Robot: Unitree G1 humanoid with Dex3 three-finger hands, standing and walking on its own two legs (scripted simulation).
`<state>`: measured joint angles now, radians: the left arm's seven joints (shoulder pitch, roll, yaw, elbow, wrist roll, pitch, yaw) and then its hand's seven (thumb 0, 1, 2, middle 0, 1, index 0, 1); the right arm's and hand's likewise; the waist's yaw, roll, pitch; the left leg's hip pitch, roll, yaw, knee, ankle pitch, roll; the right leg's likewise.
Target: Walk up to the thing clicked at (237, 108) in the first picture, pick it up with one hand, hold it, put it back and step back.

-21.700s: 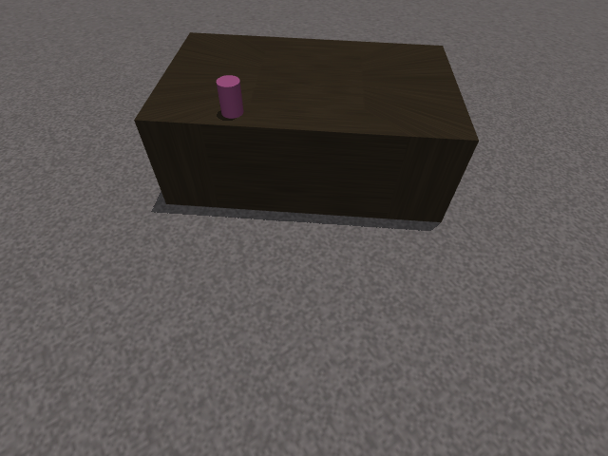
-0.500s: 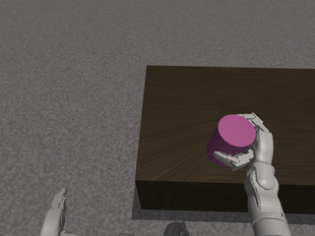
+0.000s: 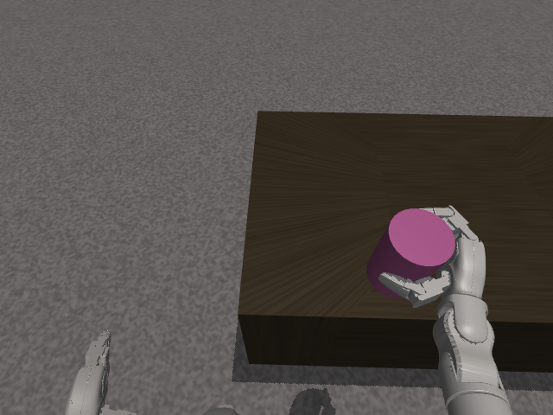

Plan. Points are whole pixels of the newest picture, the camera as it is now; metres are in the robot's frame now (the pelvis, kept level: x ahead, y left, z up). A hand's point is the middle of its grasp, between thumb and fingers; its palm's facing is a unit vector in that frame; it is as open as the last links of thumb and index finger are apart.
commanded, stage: hold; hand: right
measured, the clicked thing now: (405, 256) +0.33 -0.17 +0.04
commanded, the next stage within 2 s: crouch in 1.74 s
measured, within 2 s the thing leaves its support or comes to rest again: neither
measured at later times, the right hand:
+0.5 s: hand (416, 252) +0.33 -0.18 +0.05, palm faces +0.21 +0.98 +0.01, open 11.5 cm
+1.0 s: hand (415, 254) +0.33 -0.18 +0.05, palm faces +0.22 +0.98 +0.00, open 11.5 cm
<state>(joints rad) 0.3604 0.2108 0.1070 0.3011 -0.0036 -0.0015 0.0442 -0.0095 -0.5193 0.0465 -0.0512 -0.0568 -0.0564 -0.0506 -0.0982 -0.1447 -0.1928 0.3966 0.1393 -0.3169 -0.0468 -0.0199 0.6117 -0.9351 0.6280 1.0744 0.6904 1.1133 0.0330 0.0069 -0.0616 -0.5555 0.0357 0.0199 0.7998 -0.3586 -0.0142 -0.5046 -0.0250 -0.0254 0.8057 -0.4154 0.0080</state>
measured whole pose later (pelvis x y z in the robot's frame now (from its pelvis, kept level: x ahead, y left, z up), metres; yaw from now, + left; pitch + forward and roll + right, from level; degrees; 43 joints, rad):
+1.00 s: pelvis +0.00 +0.00 +0.00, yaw +0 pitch +7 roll +0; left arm 0.36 0.21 0.12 0.32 0.00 -0.01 0.04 -0.01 -0.52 0.05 -0.05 -0.06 -0.06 -0.05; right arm -0.09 -0.14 -0.18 0.39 0.13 -0.34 -0.05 -0.02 0.61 -0.93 0.63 1.08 0.69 1.11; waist 0.03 0.01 -0.06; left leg -0.56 0.04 0.02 0.80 -0.35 -0.02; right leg -0.51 -0.02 -0.03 0.81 -0.42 0.00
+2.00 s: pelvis +0.00 +0.00 +0.00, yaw +0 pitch +8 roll +0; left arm 0.37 0.20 0.10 0.28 0.00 -0.01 0.02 -0.01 -0.51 0.05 -0.05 -0.06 -0.06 -0.05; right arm -0.09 -0.15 -0.22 0.46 0.14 -0.37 -0.02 -0.02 0.61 -0.93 0.64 1.07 0.70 1.10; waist 0.04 0.01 -0.08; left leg -0.59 0.04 0.02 0.83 -0.37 -0.02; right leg -0.55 -0.02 -0.02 0.84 -0.43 0.01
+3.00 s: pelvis -0.02 -0.01 -0.09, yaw +1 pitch +24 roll +3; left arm 0.43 0.26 0.08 -0.10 0.08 -0.04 -0.03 -0.01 -0.50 0.04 -0.06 -0.06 -0.07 -0.05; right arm -0.57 -0.41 -0.53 1.05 0.05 -0.58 0.06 -0.02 0.61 -0.93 0.64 1.07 0.70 1.10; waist 0.22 0.02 -0.15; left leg -1.16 0.02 0.05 1.23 -0.48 -0.01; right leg -1.15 -0.05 0.03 1.31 -0.58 0.00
